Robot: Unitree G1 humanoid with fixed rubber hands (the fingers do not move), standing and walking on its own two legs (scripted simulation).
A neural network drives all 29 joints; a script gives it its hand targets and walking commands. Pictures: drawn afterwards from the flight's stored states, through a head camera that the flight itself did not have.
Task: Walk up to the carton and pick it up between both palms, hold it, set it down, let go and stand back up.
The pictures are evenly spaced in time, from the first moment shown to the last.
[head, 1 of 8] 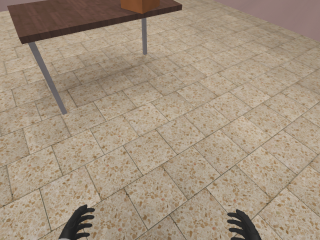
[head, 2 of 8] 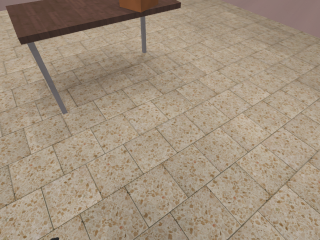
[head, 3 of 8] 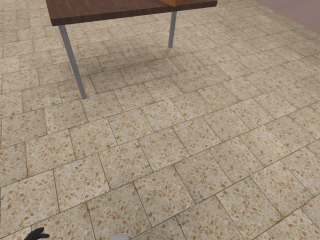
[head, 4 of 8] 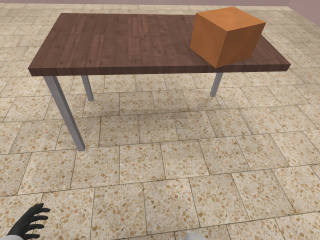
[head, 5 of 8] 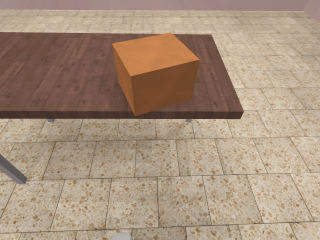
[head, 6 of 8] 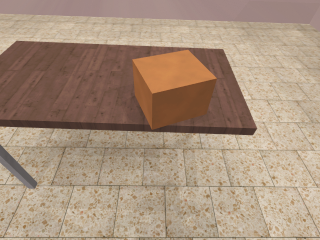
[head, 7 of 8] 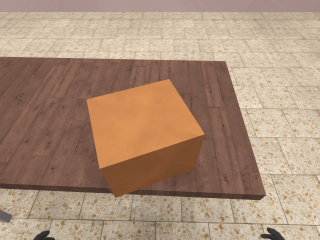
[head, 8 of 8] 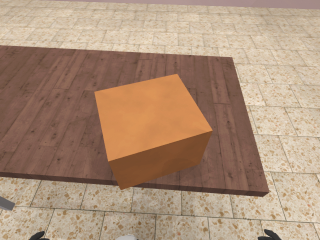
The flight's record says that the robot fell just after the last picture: no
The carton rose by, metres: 0.00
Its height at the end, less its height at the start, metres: +0.00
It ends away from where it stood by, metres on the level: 0.00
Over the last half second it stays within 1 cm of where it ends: yes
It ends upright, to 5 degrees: yes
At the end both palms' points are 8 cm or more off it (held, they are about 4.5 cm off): yes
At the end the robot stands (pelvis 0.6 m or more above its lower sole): yes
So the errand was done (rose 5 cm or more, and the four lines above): no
